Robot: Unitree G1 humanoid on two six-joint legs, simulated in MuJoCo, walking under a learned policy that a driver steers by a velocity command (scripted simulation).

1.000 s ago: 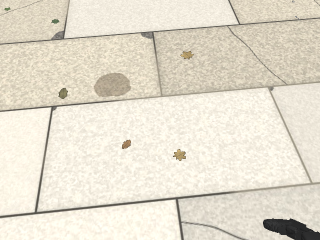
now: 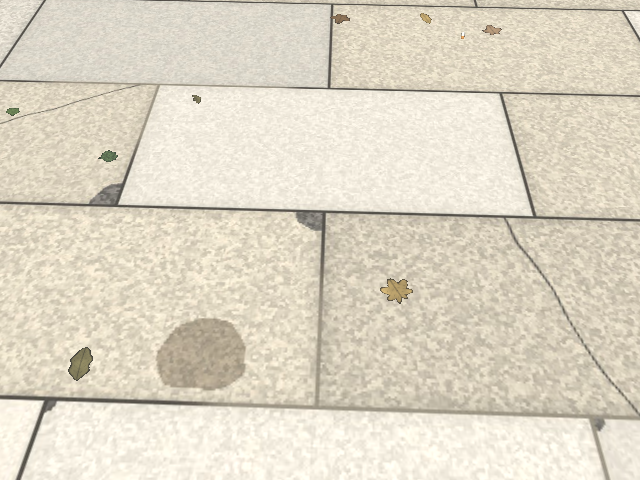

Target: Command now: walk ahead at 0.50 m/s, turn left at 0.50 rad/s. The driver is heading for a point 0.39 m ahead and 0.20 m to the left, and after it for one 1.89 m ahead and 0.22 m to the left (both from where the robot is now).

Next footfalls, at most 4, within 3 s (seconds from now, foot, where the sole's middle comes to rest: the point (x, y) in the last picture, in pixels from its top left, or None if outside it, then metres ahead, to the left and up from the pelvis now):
0.16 left None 0.26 0.13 -0.78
0.64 right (344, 439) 0.59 0.01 -0.78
1.12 left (184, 397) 0.67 0.37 -0.78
1.62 right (273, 274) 1.03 0.20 -0.78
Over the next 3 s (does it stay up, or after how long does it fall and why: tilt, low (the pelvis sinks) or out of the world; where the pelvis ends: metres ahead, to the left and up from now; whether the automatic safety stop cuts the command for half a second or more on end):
stays up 1.57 0.19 0.00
